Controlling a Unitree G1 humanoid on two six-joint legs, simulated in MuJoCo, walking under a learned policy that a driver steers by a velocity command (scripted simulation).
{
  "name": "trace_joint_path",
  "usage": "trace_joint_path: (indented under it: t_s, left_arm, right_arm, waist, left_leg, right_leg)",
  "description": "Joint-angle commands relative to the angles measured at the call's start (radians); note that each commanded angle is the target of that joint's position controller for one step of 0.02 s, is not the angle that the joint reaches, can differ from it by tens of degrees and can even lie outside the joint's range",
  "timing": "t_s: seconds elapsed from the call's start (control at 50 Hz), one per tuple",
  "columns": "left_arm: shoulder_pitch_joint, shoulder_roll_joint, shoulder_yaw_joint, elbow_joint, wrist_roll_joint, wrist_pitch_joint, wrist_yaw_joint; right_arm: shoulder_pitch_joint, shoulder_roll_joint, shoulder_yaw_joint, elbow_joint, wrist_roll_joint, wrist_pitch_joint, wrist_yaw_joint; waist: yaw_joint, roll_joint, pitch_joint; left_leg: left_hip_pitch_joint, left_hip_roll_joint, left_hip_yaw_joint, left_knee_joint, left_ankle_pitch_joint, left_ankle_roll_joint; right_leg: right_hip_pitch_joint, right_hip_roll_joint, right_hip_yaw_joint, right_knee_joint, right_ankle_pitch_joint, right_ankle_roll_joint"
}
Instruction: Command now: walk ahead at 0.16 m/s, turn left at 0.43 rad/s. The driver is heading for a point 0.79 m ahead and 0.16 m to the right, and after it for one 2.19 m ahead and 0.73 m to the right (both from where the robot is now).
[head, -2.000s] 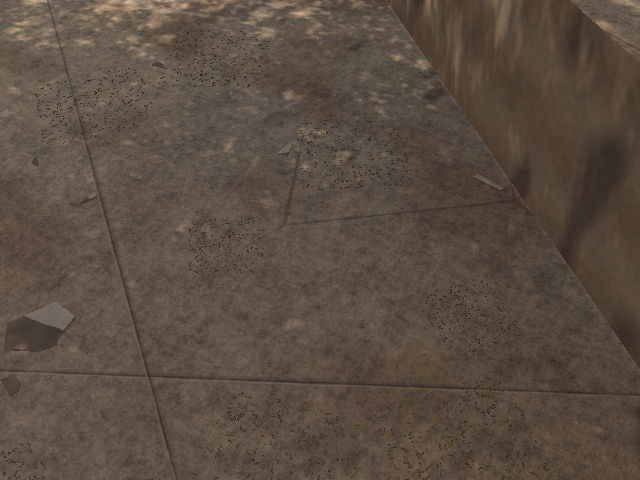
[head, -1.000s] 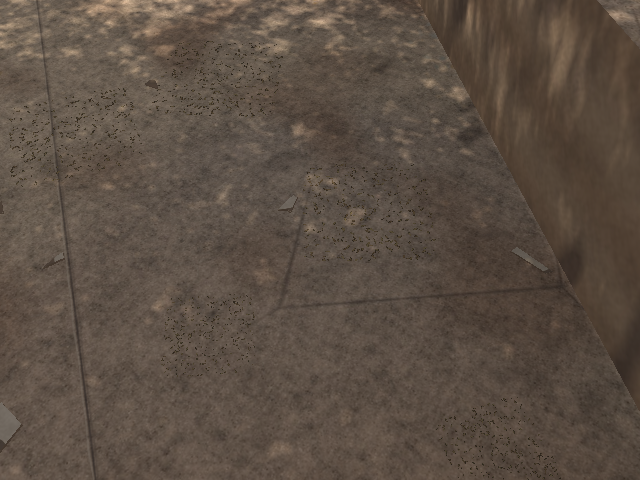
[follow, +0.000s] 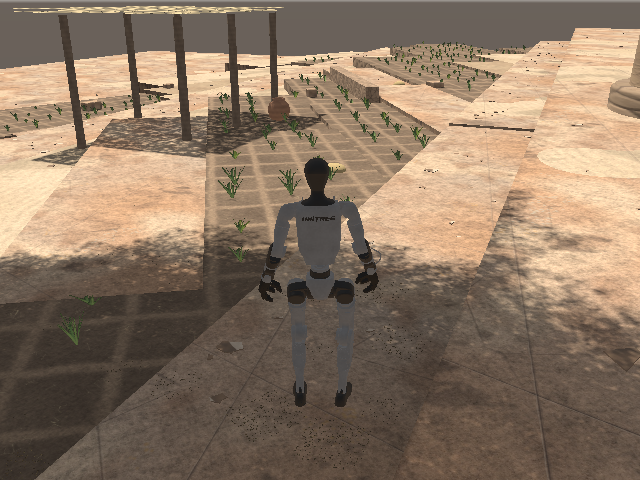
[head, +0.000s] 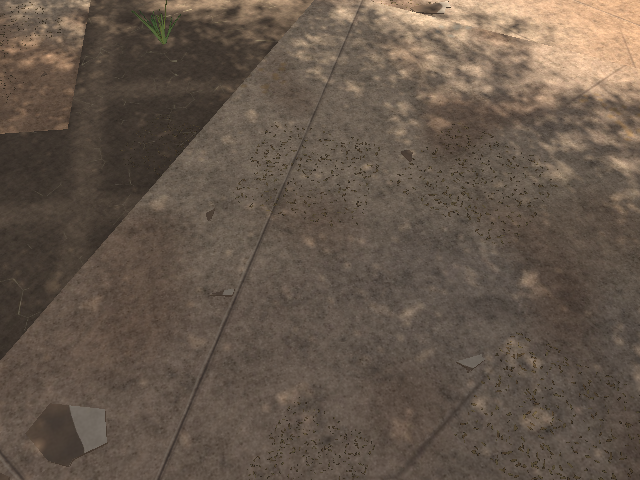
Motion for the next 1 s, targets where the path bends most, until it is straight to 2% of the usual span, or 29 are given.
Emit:
trace_joint_path:
  t_s: [0.02, 0.04, 0.06, 0.08, 0.1, 0.12, 0.16, 0.18, 0.22, 0.28, 0.36, 0.4, 0.5, 0.52, 0.54, 0.56, 0.58, 0.6, 0.62, 0.64, 0.66, 0.68, 0.7, 0.72, 0.74, 0.8, 0.88, 0.94, 1.0]
  left_arm:
    - [0.039, 0.152, 0.046, -0.042, 0.001, 0.007, -0.008]
    - [0.044, 0.074, 0.028, -0.048, 0.006, 0.011, -0.021]
    - [-0.034, 0.018, 0.01, -0.126, -0.003, 0.011, -0.024]
    - [-0.104, 0.116, 0.037, -0.127, 0.009, 0.007, -0.023]
    - [-0.071, 0.111, 0.042, -0.116, -0.011, -0.002, -0.037]
    - [-0.023, 0.102, 0.039, -0.084, -0.011, -0.013, -0.048]
    - [0.042, 0.101, 0.046, -0.02, 0.013, -0.021, -0.059]
    - [0.038, 0.094, 0.046, -0.015, 0.011, -0.019, -0.062]
    - [-0.004, 0.073, 0.043, -0.021, 0.003, -0.015, -0.063]
    - [-0.048, 0.063, 0.041, -0.023, -0.002, -0.013, -0.063]
    - [-0.084, 0.051, 0.039, -0.028, -0.003, -0.019, -0.064]
    - [-0.102, 0.049, 0.037, -0.036, 0.002, -0.022, -0.065]
    - [-0.175, 0.035, 0.025, -0.084, 0.006, -0.026, -0.082]
    - [-0.171, 0.034, 0.025, -0.09, 0.004, -0.026, -0.084]
    - [-0.14, 0.038, 0.028, -0.088, 0.001, -0.027, -0.082]
    - [-0.073, 0.05, 0.036, -0.073, 0.0, -0.03, -0.077]
    - [0.062, 0.063, 0.049, -0.033, 0.002, -0.037, -0.071]
    - [0.217, 0.114, 0.071, 0.015, 0.017, -0.044, -0.062]
    - [0.307, 0.252, 0.107, 0.012, 0.022, -0.048, -0.047]
    - [0.277, 0.256, 0.102, 0.013, -0.015, -0.045, -0.051]
    - [0.215, 0.235, 0.099, 0.017, -0.023, -0.04, -0.048]
    - [0.163, 0.182, 0.087, 0.008, -0.024, -0.04, -0.045]
    - [0.124, 0.148, 0.077, 0.004, -0.022, -0.042, -0.042]
    - [0.094, 0.121, 0.068, 0.003, -0.028, -0.045, -0.039]
    - [0.085, 0.11, 0.063, -0.001, -0.029, -0.051, -0.039]
    - [0.125, 0.125, 0.066, 0.013, -0.036, -0.07, -0.036]
    - [0.2, 0.127, 0.067, 0.032, -0.038, -0.067, -0.028]
    - [0.246, 0.13, 0.069, 0.042, -0.035, -0.064, -0.022]
    - [0.274, 0.138, 0.07, 0.045, -0.025, -0.063, -0.013]
  right_arm:
    - [0.116, -0.094, -0.026, -0.018, 0.0, -0.032, 0.002]
    - [0.216, -0.126, -0.032, 0.015, -0.002, -0.049, -0.01]
    - [0.242, -0.267, -0.062, -0.009, 0.005, -0.055, -0.024]
    - [0.235, -0.218, -0.054, 0.007, -0.008, -0.06, -0.043]
    - [0.183, -0.17, -0.035, 0.013, -0.005, -0.065, -0.054]
    - [0.14, -0.14, -0.026, 0.013, 0.001, -0.077, -0.053]
    - [0.12, -0.106, -0.016, 0.012, 0.006, -0.111, -0.049]
    - [0.144, -0.095, -0.014, 0.022, 0.013, -0.125, -0.045]
    - [0.201, -0.105, -0.019, 0.05, 0.017, -0.142, -0.04]
    - [0.259, -0.112, -0.025, 0.08, 0.008, -0.151, -0.044]
    - [0.308, -0.112, -0.029, 0.12, -0.002, -0.163, -0.056]
    - [0.307, -0.112, -0.029, 0.136, -0.003, -0.169, -0.061]
    - [0.295, -0.116, -0.03, 0.172, -0.006, -0.178, -0.066]
    - [0.286, -0.125, -0.031, 0.176, -0.007, -0.177, -0.066]
    - [0.272, -0.138, -0.033, 0.177, -0.006, -0.178, -0.066]
    - [0.265, -0.154, -0.036, 0.182, -0.005, -0.176, -0.065]
    - [0.255, -0.166, -0.037, 0.183, -0.001, -0.17, -0.066]
    - [0.268, -0.155, -0.029, 0.174, -0.001, -0.169, -0.067]
    - [0.275, -0.062, -0.004, 0.112, 0.017, -0.177, -0.055]
    - [0.236, -0.084, -0.011, 0.091, 0.001, -0.191, -0.045]
    - [0.166, -0.105, -0.014, 0.075, 0.0, -0.196, -0.039]
    - [0.147, -0.1, -0.008, 0.073, 0.004, -0.205, -0.036]
    - [0.136, -0.088, -0.008, 0.071, -0.003, -0.203, -0.036]
    - [0.148, -0.084, -0.006, 0.07, -0.017, -0.187, -0.037]
    - [0.166, -0.077, -0.003, 0.075, -0.026, -0.168, -0.032]
    - [0.124, -0.065, -0.002, 0.05, -0.029, -0.135, -0.026]
    - [-0.059, -0.062, 0.002, -0.018, -0.025, -0.133, -0.021]
    - [-0.159, -0.052, 0.012, -0.053, -0.018, -0.14, -0.013]
    - [-0.238, -0.059, 0.018, -0.089, -0.009, -0.148, -0.012]
  waist:
    - [-0.037, -0.042, -0.088]
    - [-0.074, 0.187, -0.063]
    - [-0.106, 0.397, 0.006]
    - [-0.117, 0.201, 0.085]
    - [-0.056, 0.194, 0.08]
    - [-0.019, 0.179, 0.074]
    - [-0.007, 0.136, 0.002]
    - [-0.011, 0.11, -0.023]
    - [-0.03, 0.088, -0.015]
    - [-0.06, 0.099, 0.011]
    - [-0.082, 0.079, 0.053]
    - [-0.079, 0.071, 0.073]
    - [-0.084, 0.096, 0.096]
    - [-0.076, 0.101, 0.088]
    - [-0.056, 0.106, 0.061]
    - [-0.023, 0.106, 0.006]
    - [0.042, 0.08, -0.078]
    - [0.095, 0.029, -0.182]
    - [0.108, -0.201, -0.278]
    - [0.078, -0.21, -0.335]
    - [0.055, -0.109, -0.202]
    - [0.032, -0.019, -0.114]
    - [0.002, 0.023, -0.066]
    - [-0.03, 0.004, -0.048]
    - [-0.043, -0.02, -0.059]
    - [-0.045, -0.027, -0.051]
    - [0.008, -0.042, -0.008]
    - [0.047, -0.055, -0.015]
    - [0.069, -0.059, -0.012]
  left_leg:
    - [0.313, -0.062, 0.042, -0.224, -0.072, 0.061]
    - [0.372, 0.084, -0.201, -0.444, -0.249, 0.104]
    - [0.335, 0.343, -0.687, -0.656, -0.565, 0.231]
    - [0.222, 0.342, -0.648, -0.687, -0.482, 0.262]
    - [0.204, 0.288, -0.55, -0.68, -0.39, 0.237]
    - [0.222, 0.23, -0.454, -0.679, -0.25, 0.203]
    - [0.289, 0.157, -0.311, -0.649, 0.014, 0.18]
    - [0.319, 0.155, -0.283, -0.64, 0.081, 0.18]
    - [0.365, 0.162, -0.267, -0.645, 0.117, 0.191]
    - [0.416, 0.195, -0.244, -0.673, 0.1, 0.205]
    - [0.452, 0.234, -0.183, -0.683, 0.148, 0.208]
    - [0.468, 0.249, -0.145, -0.673, 0.205, 0.203]
    - [0.471, 0.253, -0.03, -0.6, 0.443, 0.163]
    - [0.461, 0.248, -0.002, -0.562, 0.541, 0.151]
    - [0.445, 0.239, 0.03, -0.491, 0.733, 0.137]
    - [0.438, 0.23, 0.061, -0.364, 0.947, 0.125]
    - [0.405, 0.202, 0.105, -0.162, 1.045, 0.103]
    - [0.25, 0.169, 0.134, 0.087, 0.889, 0.077]
    - [-0.094, 0.029, 0.158, 0.491, 0.365, 0.02]
    - [-0.263, -0.073, -0.045, 0.641, -0.083, 0.021]
    - [-0.335, -0.003, -0.103, 0.664, -0.01, 0.034]
    - [-0.317, 0.044, -0.086, 0.592, 0.084, 0.038]
    - [-0.278, 0.072, -0.081, 0.51, 0.109, 0.034]
    - [-0.23, 0.089, -0.079, 0.452, 0.114, 0.021]
    - [-0.192, 0.091, -0.072, 0.426, 0.119, 0.007]
    - [-0.228, 0.081, -0.041, 0.348, 0.164, -0.032]
    - [-0.323, 0.065, -0.023, 0.145, 0.315, -0.062]
    - [-0.316, 0.034, -0.022, 0.002, 0.401, -0.06]
    - [-0.291, 0.005, -0.025, -0.099, 0.408, -0.045]
  right_leg:
    - [-0.148, -0.197, 0.178, -0.137, -0.433, -0.091]
    - [-0.256, -0.102, 0.065, 0.13, -0.471, -0.028]
    - [-0.532, 0.077, 0.062, 0.377, -0.465, 0.022]
    - [-0.5, 0.015, 0.222, 0.441, -0.3, 0.016]
    - [-0.453, 0.005, 0.242, 0.418, -0.191, 0.015]
    - [-0.411, -0.001, 0.241, 0.391, -0.118, 0.022]
    - [-0.347, 0.009, 0.212, 0.43, -0.021, 0.027]
    - [-0.343, 0.012, 0.208, 0.44, -0.003, 0.028]
    - [-0.387, 0.006, 0.211, 0.42, 0.03, 0.035]
    - [-0.456, 0.002, 0.223, 0.391, 0.049, 0.043]
    - [-0.498, 0.028, 0.28, 0.346, 0.05, 0.033]
    - [-0.509, 0.032, 0.291, 0.321, 0.058, 0.022]
    - [-0.423, 0.025, 0.193, 0.187, 0.028, -0.03]
    - [-0.368, 0.04, 0.162, 0.156, 0.004, -0.05]
    - [-0.276, 0.073, 0.126, 0.132, -0.02, -0.073]
    - [-0.162, 0.119, 0.096, 0.116, -0.039, -0.097]
    - [0.008, 0.172, 0.079, 0.056, -0.013, -0.121]
    - [0.254, 0.146, 0.163, 0.022, -0.051, -0.154]
    - [0.499, -0.163, 0.681, -0.097, -0.255, -0.279]
    - [0.546, -0.266, 1.063, -0.268, -0.13, -0.329]
    - [0.463, -0.237, 0.896, -0.241, -0.078, -0.307]
    - [0.334, -0.204, 0.756, -0.237, 0.046, -0.281]
    - [0.237, -0.151, 0.669, -0.249, 0.126, -0.247]
    - [0.168, -0.105, 0.6, -0.266, 0.198, -0.225]
    - [0.135, -0.079, 0.555, -0.279, 0.251, -0.223]
    - [0.112, -0.042, 0.506, -0.307, 0.339, -0.235]
    - [0.153, -0.014, 0.508, -0.318, 0.359, -0.207]
    - [0.21, -0.005, 0.521, -0.282, 0.418, -0.187]
    - [0.266, -0.026, 0.566, -0.242, 0.485, -0.182]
